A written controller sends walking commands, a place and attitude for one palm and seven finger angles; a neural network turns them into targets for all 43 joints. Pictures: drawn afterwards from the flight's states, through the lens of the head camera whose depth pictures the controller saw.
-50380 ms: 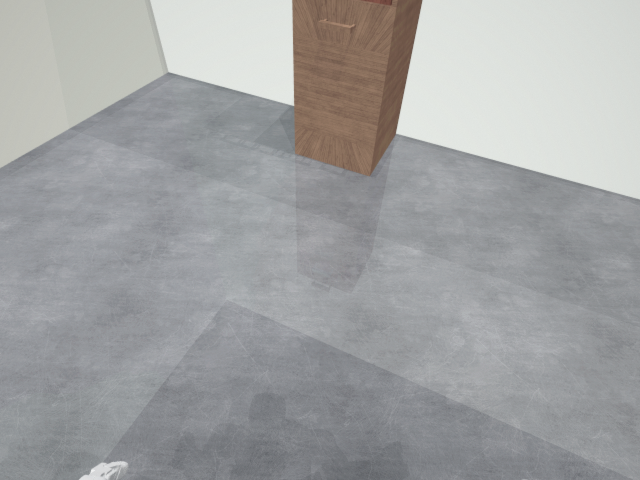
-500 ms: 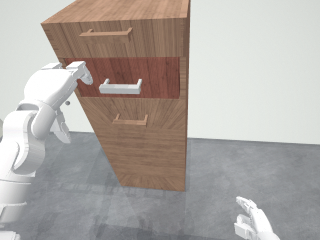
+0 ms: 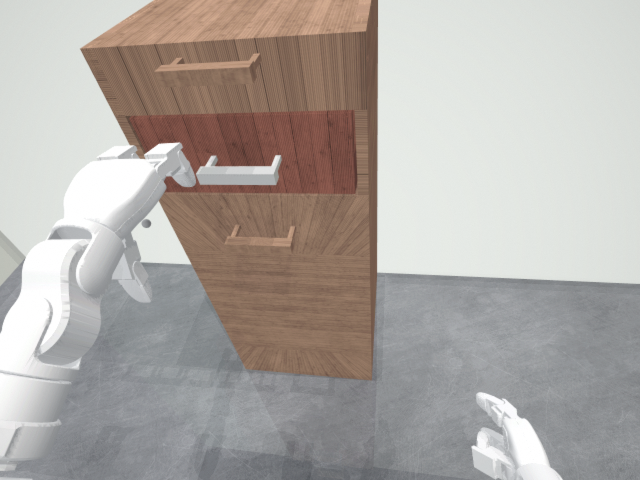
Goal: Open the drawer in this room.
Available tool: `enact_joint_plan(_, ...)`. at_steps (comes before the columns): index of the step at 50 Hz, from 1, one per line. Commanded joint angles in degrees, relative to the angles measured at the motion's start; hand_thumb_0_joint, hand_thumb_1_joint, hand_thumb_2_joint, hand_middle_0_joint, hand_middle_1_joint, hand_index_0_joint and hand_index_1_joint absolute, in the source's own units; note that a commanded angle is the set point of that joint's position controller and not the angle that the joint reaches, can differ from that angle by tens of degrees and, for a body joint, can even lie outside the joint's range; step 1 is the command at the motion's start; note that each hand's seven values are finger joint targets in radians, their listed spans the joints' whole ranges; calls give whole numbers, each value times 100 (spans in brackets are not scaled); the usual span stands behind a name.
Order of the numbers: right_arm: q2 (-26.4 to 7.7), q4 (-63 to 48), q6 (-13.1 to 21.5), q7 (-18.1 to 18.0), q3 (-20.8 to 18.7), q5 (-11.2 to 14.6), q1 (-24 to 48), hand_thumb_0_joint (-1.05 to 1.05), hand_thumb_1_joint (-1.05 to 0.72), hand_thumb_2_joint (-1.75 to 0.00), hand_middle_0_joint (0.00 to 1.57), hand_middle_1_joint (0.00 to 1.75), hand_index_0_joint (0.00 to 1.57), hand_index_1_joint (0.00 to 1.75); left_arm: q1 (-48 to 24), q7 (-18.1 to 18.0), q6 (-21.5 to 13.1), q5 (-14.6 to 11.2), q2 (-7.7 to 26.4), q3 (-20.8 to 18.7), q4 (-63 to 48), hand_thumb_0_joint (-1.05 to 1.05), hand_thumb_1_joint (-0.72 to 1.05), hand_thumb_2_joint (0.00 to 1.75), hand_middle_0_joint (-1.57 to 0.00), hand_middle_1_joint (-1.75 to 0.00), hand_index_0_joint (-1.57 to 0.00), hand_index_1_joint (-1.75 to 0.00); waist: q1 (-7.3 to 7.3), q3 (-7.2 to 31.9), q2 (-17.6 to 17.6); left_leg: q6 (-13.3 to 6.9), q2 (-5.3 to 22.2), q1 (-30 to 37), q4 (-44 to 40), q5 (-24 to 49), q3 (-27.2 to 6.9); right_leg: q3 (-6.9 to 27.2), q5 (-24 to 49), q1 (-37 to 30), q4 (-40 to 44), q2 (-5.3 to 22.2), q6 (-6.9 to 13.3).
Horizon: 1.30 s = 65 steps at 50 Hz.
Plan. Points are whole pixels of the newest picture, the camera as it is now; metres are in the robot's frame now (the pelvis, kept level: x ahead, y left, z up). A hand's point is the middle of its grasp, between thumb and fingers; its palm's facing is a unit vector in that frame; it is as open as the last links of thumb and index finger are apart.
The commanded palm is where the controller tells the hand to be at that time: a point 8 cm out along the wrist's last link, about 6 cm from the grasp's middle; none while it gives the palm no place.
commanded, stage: move the hooked fingers above the handle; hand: left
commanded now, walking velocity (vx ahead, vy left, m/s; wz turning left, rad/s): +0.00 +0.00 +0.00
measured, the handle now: (241, 168) +0.57 +0.23 +0.10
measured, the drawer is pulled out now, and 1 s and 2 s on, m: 0.00 0.00 0.00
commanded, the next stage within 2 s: none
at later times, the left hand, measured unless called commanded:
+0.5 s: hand (191, 204) +0.38 +0.22 +0.17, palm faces +0.03 -0.03 -1.00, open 13.8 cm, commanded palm +0.36 +0.24 +0.25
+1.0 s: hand (232, 185) +0.44 +0.19 +0.16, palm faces +0.01 -0.03 -1.00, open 13.8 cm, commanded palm +0.43 +0.23 +0.23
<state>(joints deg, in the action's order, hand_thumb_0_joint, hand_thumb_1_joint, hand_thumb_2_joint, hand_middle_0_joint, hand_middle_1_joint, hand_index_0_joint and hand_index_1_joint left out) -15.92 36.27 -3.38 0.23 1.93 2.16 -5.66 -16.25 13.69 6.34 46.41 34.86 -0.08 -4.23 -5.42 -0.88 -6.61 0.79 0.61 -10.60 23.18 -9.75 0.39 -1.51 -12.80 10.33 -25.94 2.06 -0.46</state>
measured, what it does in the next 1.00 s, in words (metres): stands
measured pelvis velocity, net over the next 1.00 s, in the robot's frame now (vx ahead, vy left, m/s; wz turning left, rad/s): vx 0.04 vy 0.00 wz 0.00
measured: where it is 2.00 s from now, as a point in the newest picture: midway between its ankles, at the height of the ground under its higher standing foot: outside the picture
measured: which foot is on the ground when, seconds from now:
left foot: down 0.00-1.00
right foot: down 0.00-1.00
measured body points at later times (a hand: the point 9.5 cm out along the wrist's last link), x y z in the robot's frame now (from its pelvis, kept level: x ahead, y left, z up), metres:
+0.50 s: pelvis +0.02 +0.00 +0.00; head +0.03 -0.04 +0.45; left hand +0.37 +0.22 +0.23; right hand +0.20 -0.23 -0.12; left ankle +0.03 +0.13 -0.74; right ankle +0.02 -0.12 -0.74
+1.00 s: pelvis +0.04 +0.00 +0.00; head +0.06 -0.03 +0.45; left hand +0.44 +0.19 +0.21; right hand +0.21 -0.24 -0.12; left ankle +0.03 +0.13 -0.74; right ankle +0.02 -0.12 -0.74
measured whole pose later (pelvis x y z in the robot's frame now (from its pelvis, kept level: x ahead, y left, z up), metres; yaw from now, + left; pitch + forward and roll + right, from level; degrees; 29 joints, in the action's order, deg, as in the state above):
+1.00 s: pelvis +0.04 +0.00 +0.00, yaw +0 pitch +4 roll +1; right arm -15.2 37.1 -5.4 -1.7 0.6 2.4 -8.4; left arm -34.5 8.9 -2.6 50.5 30.4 8.0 19.1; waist -1.8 1.1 -3.9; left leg 0.7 0.6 -15.3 25.1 -13.2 0.4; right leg -1.5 -15.6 14.5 -26.7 2.0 -0.5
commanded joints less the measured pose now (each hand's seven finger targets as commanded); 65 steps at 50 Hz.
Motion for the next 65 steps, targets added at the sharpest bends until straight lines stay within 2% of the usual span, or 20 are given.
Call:
enact_joint_plan(1, -559, -922, 304, -80, -199, -51, 910, 0, -90, -90, 20, 30, 20, 30, -2200, -231, -330, 20, 1748, -1123, -1060, 0, -50, 30, -30, -120, -30, -120, 67, 1246, 623, -211, -226, 295, -244, 330, 152, 26, 163, -305, 572, -213, 108)
enact_joint_plan(2, -516, -886, 328, -89, -164, -63, 894, 0, -90, -90, 20, 30, 20, 30, -2444, -257, -399, 8, 1517, -925, -919, 0, -50, 30, -30, -120, -30, -120, 108, 1140, 611, -203, -244, 244, -262, 341, 142, -16, 163, -254, 575, -185, 110)
enact_joint_plan(6, -537, -721, 322, -128, -217, -48, 722, 0, -90, -90, 20, 30, 20, 30, -2781, -515, -531, -12, 1825, -1291, -370, 0, -50, 30, -30, -120, -30, -120, 60, 1245, 467, -167, -219, 307, -237, 519, 126, -27, 246, -282, 615, -222, 145)
enact_joint_plan(7, -495, -745, 307, -123, -193, -54, 756, 0, -90, -90, 20, 30, 20, 30, -2898, -539, -517, 20, 1566, -1033, -274, 0, -50, 30, -30, -120, -30, -120, 75, 1289, 412, -162, -243, 287, -237, 555, 151, -37, 290, -300, 577, -187, 146)
enact_joint_plan(11, -539, -739, 242, -71, -240, -38, 707, 0, -90, -90, 20, 30, 20, 30, -2954, -584, -384, 138, 1388, -807, 48, 0, -50, 30, -30, -120, -30, -120, 83, 1511, 240, -142, -227, 338, -189, 821, 172, -19, 635, -383, 509, -182, 188)
enact_joint_plan(16, -594, -888, 131, -39, -268, -7, 692, 0, -90, -90, 20, 30, 20, 30, -2762, -324, -226, 229, 1005, -324, 137, 0, -50, 30, -30, -120, -30, -120, 165, 1585, 517, -179, -233, 312, -160, 982, 190, -45, 949, -430, 442, -182, 187)
enact_joint_plan(19, -613, -905, 110, -60, -280, -9, 604, 0, -90, -90, 20, 30, 20, 30, -2995, -239, -315, 247, 1036, -246, -56, 0, -50, 30, -30, -120, -30, -120, 222, 1667, 614, -213, -243, 384, -167, 1005, 163, -57, 994, -366, 421, -192, 174)
enact_joint_plan(24, -589, -855, 167, -72, -332, -63, 410, 0, -90, -90, 20, 30, 20, 30, -3149, -501, -686, 173, 1472, -816, -367, 0, -50, 30, -30, -120, -30, -120, 90, 2142, 417, -218, -228, 574, -63, 1663, 102, -74, 1444, -557, 259, -222, 217)
enact_joint_plan(26, -628, -740, 135, -64, -343, -71, 328, 0, -90, -90, 20, 30, 20, 30, -3116, -695, -699, 134, 1845, -1290, 13, 0, -50, 30, -30, -120, -30, -120, 29, 2014, 454, -181, -208, 405, -50, 1719, 118, -82, 1486, -614, 271, -235, 225)
enact_joint_plan(31, -625, -618, 15, -30, -346, 2, 320, 0, -90, -90, 20, 30, 20, 30, -3207, -969, -414, 242, 1615, -1141, 955, 0, -50, 30, -30, -120, -30, -120, 64, 1733, 577, -141, -169, 141, -59, 1613, 226, -105, 1386, -485, 256, -225, 221)
enact_joint_plan(36, -628, -789, -60, 12, -382, 47, 346, 0, -90, -90, 20, 30, 20, 30, -3519, -683, -98, 471, 698, 77, 761, 0, -50, 30, -30, -120, -30, -120, 332, 1968, 434, -184, -174, 421, 35, 1664, 208, -85, 1396, -213, 214, -241, 228)
enact_joint_plan(40, -662, -768, -108, -99, -380, 60, 204, 0, -90, -90, 20, 30, 20, 30, -3934, -398, -183, 520, 591, 448, 851, 0, -50, 30, -30, -120, -30, -120, 526, 1885, 637, -237, -219, 501, 31, 1321, 131, -86, 1200, 64, 264, -268, 205)
enact_joint_plan(42, -630, -791, -47, -151, -372, 49, 168, 0, -90, -90, 20, 30, 20, 30, -4269, -387, -409, 444, 733, 345, 645, 0, -50, 30, -30, -120, -30, -120, 493, 2082, 627, -266, -257, 605, 87, 1391, 109, -56, 1261, -4, 237, -268, 215)
enact_joint_plan(47, -600, -551, -4, -226, -380, -13, -130, 0, -90, -90, 20, 30, 20, 30, -4793, -851, -872, 417, 1577, -655, 1227, 0, -50, 30, -30, -120, -30, -120, 331, 2324, 479, -221, -247, 466, 197, 1769, 98, -76, 1548, -195, 101, -279, 253)
enact_joint_plan(51, -569, -453, -91, -187, -381, -37, -186, 0, -90, -90, 20, 30, 20, 30, -4691, -1299, -807, 485, 1936, -1174, 2093, 0, -50, 30, -30, -120, -30, -120, 146, 2408, 462, -169, -207, 85, 226, 2073, 212, -80, 1925, -564, -15, -252, 256)
enact_joint_plan(54, -607, -402, -204, -150, -372, -2, -185, 0, -90, -90, 20, 30, 20, 30, -4526, -1323, -436, 689, 1551, -693, 2927, 0, -50, 30, -30, -120, -30, -120, 225, 2064, 616, -157, -167, -193, 176, 1898, 315, -93, 1933, -397, -22, -236, 226)
enact_joint_plan(58, -755, -533, -316, -176, -448, 77, -280, 0, -90, -90, 20, 30, 20, 30, -4586, -871, -92, 910, 1121, 80, 3291, 0, -50, 30, -30, -120, -30, -120, 508, 2149, 862, -267, -170, -107, 245, 1605, 368, -6, 1912, -224, 36, -229, 180)
enact_joint_plan(60, -775, -576, -319, -228, -487, 94, -359, 0, -90, -90, 20, 30, 20, 30, -4906, -583, -223, 846, 827, 455, 2991, 0, -50, 30, -30, -120, -30, -120, 706, 2217, 923, -318, -209, 49, 299, 1524, 304, 13, 1962, -84, 37, -248, 168)
enact_joint_plan(61, -750, -643, -281, -270, -505, 103, -371, 0, -90, -90, 20, 30, 20, 30, -5079, -413, -370, 714, 443, 803, 2771, 0, -50, 30, -30, -120, -30, -120, 814, 2182, 1028, -360, -246, 146, 335, 1489, 279, 17, 1920, 10, 66, -260, 164)
enact_joint_plan(65, -737, -494, -182, -429, -580, 42, -645, 0, -90, -90, 20, 30, 20, 30, -5740, -294, -1177, 455, 1081, 230, 2126, 0, -50, 30, -30, -120, -30, -120, 819, 2555, 612, -386, -308, 445, 480, 1667, 171, 98, 2041, 89, -21, -288, 175)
